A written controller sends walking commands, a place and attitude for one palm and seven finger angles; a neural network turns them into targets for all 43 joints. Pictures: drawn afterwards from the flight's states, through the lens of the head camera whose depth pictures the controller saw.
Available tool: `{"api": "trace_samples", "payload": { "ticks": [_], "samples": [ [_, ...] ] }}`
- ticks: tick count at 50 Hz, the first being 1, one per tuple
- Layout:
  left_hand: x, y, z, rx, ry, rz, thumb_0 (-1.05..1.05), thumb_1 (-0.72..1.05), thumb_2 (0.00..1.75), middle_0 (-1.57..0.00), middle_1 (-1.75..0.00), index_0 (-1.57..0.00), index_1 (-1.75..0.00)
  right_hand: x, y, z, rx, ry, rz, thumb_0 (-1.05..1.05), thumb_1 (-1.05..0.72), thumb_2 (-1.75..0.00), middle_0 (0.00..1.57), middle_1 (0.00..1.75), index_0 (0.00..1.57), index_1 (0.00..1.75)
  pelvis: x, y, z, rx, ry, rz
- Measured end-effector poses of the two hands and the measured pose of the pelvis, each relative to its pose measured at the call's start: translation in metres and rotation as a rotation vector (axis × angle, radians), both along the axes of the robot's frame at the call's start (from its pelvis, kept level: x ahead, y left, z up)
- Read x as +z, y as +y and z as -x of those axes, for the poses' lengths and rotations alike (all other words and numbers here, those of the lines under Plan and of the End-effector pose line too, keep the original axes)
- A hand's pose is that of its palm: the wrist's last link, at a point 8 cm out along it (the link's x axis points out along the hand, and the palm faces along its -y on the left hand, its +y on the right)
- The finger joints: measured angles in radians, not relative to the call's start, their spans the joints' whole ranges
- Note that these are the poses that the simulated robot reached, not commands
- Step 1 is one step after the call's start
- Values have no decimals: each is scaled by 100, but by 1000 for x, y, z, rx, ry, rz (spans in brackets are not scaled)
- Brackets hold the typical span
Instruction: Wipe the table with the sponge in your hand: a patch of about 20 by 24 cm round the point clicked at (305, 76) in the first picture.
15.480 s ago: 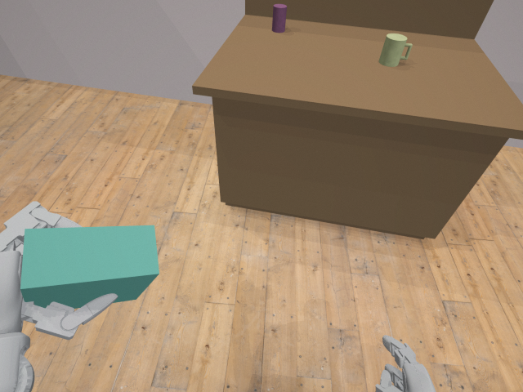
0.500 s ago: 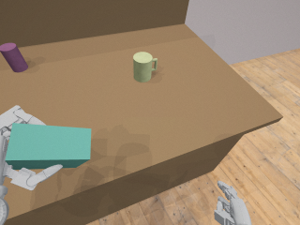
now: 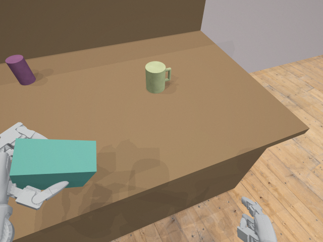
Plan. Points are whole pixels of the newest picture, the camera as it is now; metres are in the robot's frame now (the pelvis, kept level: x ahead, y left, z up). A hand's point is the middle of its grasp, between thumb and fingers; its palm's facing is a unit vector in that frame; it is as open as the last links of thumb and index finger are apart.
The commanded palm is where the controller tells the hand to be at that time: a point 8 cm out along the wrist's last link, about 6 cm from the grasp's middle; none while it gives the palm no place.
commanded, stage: come to a stop and stand still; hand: left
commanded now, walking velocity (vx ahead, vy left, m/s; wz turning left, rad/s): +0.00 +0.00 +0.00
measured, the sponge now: (67, 166) +0.23 +0.21 +0.13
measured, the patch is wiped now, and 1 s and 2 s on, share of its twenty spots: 0.00 0.00 0.00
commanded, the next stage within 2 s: look again from close up in 0.60 s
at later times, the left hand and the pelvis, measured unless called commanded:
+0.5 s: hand (3, 163) +0.21 +0.31 +0.15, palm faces +0.35 -0.85 -0.40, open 10.1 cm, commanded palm +0.16 +0.34 +0.17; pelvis +0.00 +0.06 +0.00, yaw +0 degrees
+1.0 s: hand (30, 166) +0.22 +0.27 +0.14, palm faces +0.22 -0.88 -0.42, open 10.1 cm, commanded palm +0.16 +0.32 +0.17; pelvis -0.01 +0.04 +0.00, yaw -1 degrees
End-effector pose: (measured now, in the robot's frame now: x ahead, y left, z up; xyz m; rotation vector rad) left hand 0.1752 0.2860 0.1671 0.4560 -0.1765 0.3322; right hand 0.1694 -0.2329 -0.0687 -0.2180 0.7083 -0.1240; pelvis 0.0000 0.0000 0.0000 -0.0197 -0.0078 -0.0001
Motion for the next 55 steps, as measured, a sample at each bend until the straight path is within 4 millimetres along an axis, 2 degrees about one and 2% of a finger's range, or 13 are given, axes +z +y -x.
{"api": "trace_samples", "payload": {
  "ticks": [12, 22, 29, 35, 36, 38, 41, 44, 47, 49, 52, 55],
  "samples": [
    [1, 38, 2, -17, -31, 5, -2, -50, 102, -73, -134, -75, -134, 13, 59, -5, 58, -37, -14, 1, -91, -90, 20, 30, 20, 30, 3, 34, 3, 3, 2, 4],
    [0, 59, 2, -22, -43, -6, -2, -50, 102, -73, -134, -75, -134, 10, 81, 5, 65, -13, -4, 1, -90, -90, 20, 30, 20, 30, 3, 55, 3, 4, 0, 1],
    [5, 60, -1, -34, -48, -32, -2, -50, 102, -73, -134, -75, -134, 5, 82, 10, 54, 2, -13, 1, -90, -90, 20, 30, 20, 30, 3, 58, 2, 4, 0, -3],
    [5, 55, -1, -30, -29, -38, -2, -50, 102, -73, -134, -75, -134, 2, 74, 11, 41, 10, -20, 1, -90, -90, 20, 30, 20, 30, 3, 54, 2, 6, 2, -1],
    [11, 57, -4, -38, -34, -110, -2, -50, 102, -73, -134, -75, -134, 1, 73, 11, 66, 12, -3, 1, -91, -90, 20, 30, 20, 30, 2, 52, 3, 11, 7, 2],
    [31, 73, -15, -21, -113, -235, -2, -50, 102, -73, -134, -75, -134, -4, 70, 12, 118, 39, 16, 1, -91, -90, 20, 30, 20, 30, -1, 45, 10, 23, 14, 5],
    [45, 90, -24, 52, -202, -213, -2, -50, 102, -73, -134, -75, -134, -7, 62, 15, 128, 54, -3, 1, -91, -90, 20, 30, 20, 30, -2, 41, 15, 3, 17, 2],
    [34, 72, -22, 18, -182, -130, -2, -49, 102, -72, -135, -74, -134, -2, 54, 18, 74, 11, -36, 1, -91, -90, 20, 30, 20, 30, -2, 43, 13, -25, 14, -2],
    [9, 42, -16, -88, -88, -65, -2, -49, 102, -72, -135, -74, -135, 2, 47, 22, 32, -13, -27, 1, -91, -90, 20, 30, 20, 30, -2, 45, 9, -32, 8, -3],
    [-7, 31, -12, -137, -26, -34, -2, -49, 102, -72, -135, -74, -134, 3, 44, 24, 13, -7, -9, 1, -91, -90, 20, 30, 20, 30, -2, 44, 7, -26, 6, -3],
    [-20, 31, -8, -149, 26, -23, -1, -50, 102, -73, -134, -75, -134, 4, 43, 25, 8, 10, 17, 1, -91, -90, 20, 30, 20, 30, -2, 42, 7, -15, 4, 0],
    [-18, 42, -6, -107, 11, -37, -2, -50, 102, -73, -133, -75, -133, 4, 46, 22, 26, 23, 32, 1, -91, -90, 20, 30, 20, 30, -2, 41, 7, -4, 3, 5]
  ]
}}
